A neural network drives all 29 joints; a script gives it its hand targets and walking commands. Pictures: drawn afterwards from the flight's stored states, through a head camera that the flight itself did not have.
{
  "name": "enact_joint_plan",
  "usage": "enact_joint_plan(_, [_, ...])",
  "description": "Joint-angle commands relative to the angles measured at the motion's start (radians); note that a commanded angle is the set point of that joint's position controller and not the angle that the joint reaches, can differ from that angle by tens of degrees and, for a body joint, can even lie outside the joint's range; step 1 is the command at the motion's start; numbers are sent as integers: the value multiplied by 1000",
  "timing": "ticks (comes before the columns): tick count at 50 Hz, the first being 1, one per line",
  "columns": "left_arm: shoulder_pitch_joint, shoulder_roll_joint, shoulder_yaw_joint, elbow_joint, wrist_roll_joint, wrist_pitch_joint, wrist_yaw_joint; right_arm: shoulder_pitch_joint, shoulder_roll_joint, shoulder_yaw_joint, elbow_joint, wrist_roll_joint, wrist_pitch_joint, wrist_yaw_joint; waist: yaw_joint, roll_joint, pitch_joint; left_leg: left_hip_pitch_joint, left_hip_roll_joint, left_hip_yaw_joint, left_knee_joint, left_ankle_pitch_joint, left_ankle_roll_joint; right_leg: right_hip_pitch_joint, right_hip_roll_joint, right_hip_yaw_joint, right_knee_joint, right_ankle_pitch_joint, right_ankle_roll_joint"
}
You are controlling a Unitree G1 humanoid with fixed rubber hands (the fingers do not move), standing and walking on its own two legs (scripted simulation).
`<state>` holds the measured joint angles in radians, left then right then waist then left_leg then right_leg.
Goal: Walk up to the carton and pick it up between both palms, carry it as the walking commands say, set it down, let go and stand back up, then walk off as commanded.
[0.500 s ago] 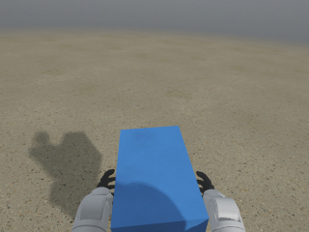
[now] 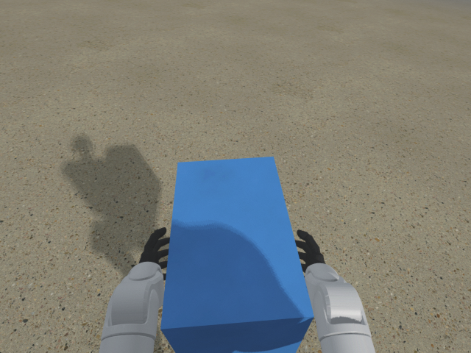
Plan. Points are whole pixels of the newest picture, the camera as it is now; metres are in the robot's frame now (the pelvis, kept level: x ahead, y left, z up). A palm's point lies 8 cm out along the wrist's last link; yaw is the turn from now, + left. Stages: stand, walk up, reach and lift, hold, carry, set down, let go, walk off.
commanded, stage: carry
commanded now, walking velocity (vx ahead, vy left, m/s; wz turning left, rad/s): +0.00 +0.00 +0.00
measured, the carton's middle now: (232, 266) +0.32 +0.01 -0.02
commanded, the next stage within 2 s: none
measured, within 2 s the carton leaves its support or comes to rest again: neither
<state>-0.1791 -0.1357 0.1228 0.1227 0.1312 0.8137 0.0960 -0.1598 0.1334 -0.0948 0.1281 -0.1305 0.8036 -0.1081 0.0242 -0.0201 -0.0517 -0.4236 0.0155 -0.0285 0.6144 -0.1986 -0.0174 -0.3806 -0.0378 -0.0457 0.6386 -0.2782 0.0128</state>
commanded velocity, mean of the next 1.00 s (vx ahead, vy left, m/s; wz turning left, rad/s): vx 0.00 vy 0.00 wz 0.00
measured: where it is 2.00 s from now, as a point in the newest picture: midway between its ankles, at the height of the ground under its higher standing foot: outside the picture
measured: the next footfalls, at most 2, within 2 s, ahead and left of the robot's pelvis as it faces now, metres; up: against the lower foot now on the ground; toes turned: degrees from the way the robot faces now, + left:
none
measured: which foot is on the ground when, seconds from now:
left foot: down 0.00-1.00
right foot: down 0.00-1.00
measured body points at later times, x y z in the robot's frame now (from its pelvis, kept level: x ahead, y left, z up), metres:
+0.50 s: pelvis -0.02 -0.01 +0.00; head -0.03 -0.01 +0.45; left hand +0.28 +0.14 +0.03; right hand +0.29 -0.14 +0.03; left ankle +0.08 +0.13 -0.72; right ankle +0.05 -0.13 -0.72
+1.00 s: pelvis +0.02 -0.01 +0.00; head +0.01 +0.00 +0.45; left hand +0.32 +0.15 +0.03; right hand +0.33 -0.14 +0.03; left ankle +0.08 +0.13 -0.72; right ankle +0.05 -0.13 -0.72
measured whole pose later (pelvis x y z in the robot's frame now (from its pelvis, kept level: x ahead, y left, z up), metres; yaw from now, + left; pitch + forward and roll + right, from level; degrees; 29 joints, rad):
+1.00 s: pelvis +0.02 -0.01 +0.00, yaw +2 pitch +3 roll +0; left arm -0.23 -0.14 0.16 0.15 0.15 0.77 0.08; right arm -0.24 0.15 -0.14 0.15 -0.15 0.78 -0.09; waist 0.01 -0.02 -0.08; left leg -0.43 0.02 -0.02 0.58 -0.19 -0.03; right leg -0.39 -0.04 -0.04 0.63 -0.28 0.01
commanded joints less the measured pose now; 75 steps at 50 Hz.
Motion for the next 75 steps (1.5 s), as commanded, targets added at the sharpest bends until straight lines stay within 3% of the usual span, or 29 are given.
enact_joint_plan(1, [-475, -809, -540, -200, -227, -31, -158, -485, 792, 458, -274, 197, -40, 166, -5, 100, -337, 73, 74, -95, -236, -297, 28, 63, -18, 84, -156, -199, -35])
enact_joint_plan(5, [-400, -758, -517, -168, -207, -27, -149, -409, 756, 448, -242, 170, -29, 153, -6, 54, -444, 169, 87, -81, -189, -129, 48, 90, -36, 97, -140, -65, -41])
enact_joint_plan(7, [-435, -751, -514, -164, -191, -39, -160, -404, 759, 437, -207, 145, -35, 161, -8, 42, -407, 123, 84, -74, -207, -206, 45, 73, -32, 94, -143, -134, -37])
enact_joint_plan(8, [-447, -743, -495, -92, -161, -36, -168, -440, 749, 427, -163, 125, -37, 168, -6, 34, -345, 68, 76, -73, -207, -273, 44, 49, -44, 121, -179, -205, -39])
enact_joint_plan(9, [-487, -748, -500, -97, -169, -43, -176, -462, 753, 427, -164, 120, -45, 171, -9, 19, -300, 25, 70, -71, -217, -307, 42, 29, -38, 112, -187, -240, -35])
enact_joint_plan(10, [-514, -764, -506, -158, -194, -51, -177, -512, 774, 452, -242, 150, -53, 166, -9, -13, -266, 3, 66, -69, -207, -306, 36, 10, -49, 127, -211, -274, -34])
enact_joint_plan(11, [-562, -759, -496, -155, -191, -55, -176, -551, 777, 442, -219, 145, -53, 167, -13, -16, -230, -13, 58, -54, -202, -295, 35, -5, -44, 112, -209, -270, -27])
enact_joint_plan(13, [-537, -781, -492, -183, -204, -53, -170, -594, 792, 460, -276, 185, -56, 162, -10, 11, -232, -18, 61, -67, -206, -286, 30, -6, -39, 103, -203, -266, -24])
enact_joint_plan(17, [-503, -782, -478, -109, -178, -51, -166, -577, 801, 464, -209, 181, -54, 169, -12, -14, -262, 32, 51, -51, -157, -240, 31, -28, -69, 148, -243, -300, -35])
enact_joint_plan(19, [-468, -776, -473, -79, -160, -54, -169, -547, 797, 465, -174, 173, -58, 177, -15, 19, -309, 61, 57, -58, -162, -206, 31, 0, -63, 125, -202, -238, -30])
enact_joint_plan(20, [-499, -781, -484, -150, -187, -58, -159, -558, 803, 469, -227, 196, -59, 169, -15, 31, -331, 71, 64, -71, -169, -192, 31, 15, -56, 118, -188, -222, -33])
enact_joint_plan(26, [-502, -769, -466, -83, -146, -73, -174, -577, 810, 478, -159, 172, -70, 188, -16, 3, -333, 54, 63, -58, -155, -172, 27, 42, -60, 112, -176, -179, -28])
enact_joint_plan(28, [-563, -792, -501, -202, -196, -79, -167, -619, 838, 510, -257, 223, -73, 182, -17, 5, -314, 54, 60, -61, -153, -168, 25, 21, -61, 119, -193, -207, -32])
enact_joint_plan(30, [-539, -816, -509, -142, -180, -78, -183, -601, 844, 506, -219, 193, -77, 193, -21, 5, -328, 81, 55, -47, -140, -138, 24, 16, -73, 128, -199, -200, -34])
enact_joint_plan(33, [-538, -801, -512, -173, -190, -75, -178, -581, 836, 502, -231, 198, -73, 186, -21, -9, -354, 102, 62, -49, -121, -87, 31, 32, -76, 122, -187, -139, -35])
enact_joint_plan(36, [-523, -811, -527, -138, -178, -73, -186, -561, 827, 485, -191, 179, -74, 197, -22, 59, -369, 125, 75, -59, -148, -73, 32, 44, -75, 104, -142, -92, -34])
enact_joint_plan(39, [-496, -809, -528, -124, -163, -72, -189, -508, 834, 478, -136, 160, -68, 204, -22, 53, -394, 150, 91, -70, -147, -8, 39, 82, -69, 91, -121, -4, -36])
enact_joint_plan(42, [-526, -833, -543, -145, -185, -77, -194, -577, 836, 495, -206, 177, -80, 203, -22, 35, -378, 151, 86, -58, -133, 36, 41, 83, -77, 93, -125, 37, -34])
enact_joint_plan(43, [-520, -820, -530, -93, -159, -79, -204, -557, 843, 491, -127, 153, -77, 213, -21, 21, -360, 146, 84, -62, -141, 28, 41, 82, -78, 95, -127, 26, -33])
enact_joint_plan(44, [-541, -826, -535, -111, -170, -83, -203, -578, 839, 489, -152, 163, -82, 212, -19, 43, -359, 148, 86, -61, -147, 16, 40, 74, -74, 93, -128, 18, -31])
enact_joint_plan(46, [-529, -832, -532, -87, -157, -85, -212, -587, 848, 494, -133, 157, -85, 220, -19, 18, -334, 137, 81, -52, -138, 13, 38, 80, -84, 96, -148, 10, -28])
enact_joint_plan(49, [-518, -859, -544, -63, -168, -92, -226, -581, 867, 510, -133, 156, -94, 227, -22, -10, -357, 166, 78, -33, -104, 98, 39, 103, -99, 94, -135, 117, -28])
enact_joint_plan(52, [-539, -857, -550, -76, -171, -102, -228, -596, 874, 518, -127, 165, -100, 231, -22, 21, -375, 201, 87, -40, -97, 186, 40, 116, -96, 79, -106, 184, -20])
enact_joint_plan(56, [-539, -882, -570, -92, -180, -108, -236, -596, 896, 542, -143, 179, -104, 238, -19, 0, -371, 195, 78, -23, -80, 163, 35, 127, -103, 94, -120, 201, -23])
enact_joint_plan(59, [-539, -862, -561, -67, -172, -108, -243, -570, 891, 531, -92, 162, -99, 246, -19, -11, -364, 197, 88, -29, -78, 227, 39, 141, -103, 75, -106, 234, -16])
enact_joint_plan(63, [-542, -887, -589, -82, -185, -108, -247, -591, 898, 548, -133, 182, -104, 253, -17, 32, -364, 216, 88, -44, -104, 176, 44, 117, -94, 80, -108, 165, -11])
enact_joint_plan(68, [-527, -905, -592, -67, -181, -106, -253, -583, 906, 545, -119, 178, -100, 258, -20, 36, -349, 221, 89, -47, -118, 175, 43, 120, -93, 75, -104, 157, -13])
enact_joint_plan(71, [-525, -889, -579, -62, -178, -108, -252, -575, 906, 548, -105, 174, -99, 257, -18, 0, -344, 217, 86, -40, -103, 195, 45, 133, -98, 75, -116, 202, -9])
enact_joint_plan(75, [-536, -873, -576, -72, -182, -114, -256, -583, 899, 551, -116, 174, -104, 257, -17, 2, -367, 227, 84, -32, -76, 255, 47, 154, -107, 76, -100, 257, -7])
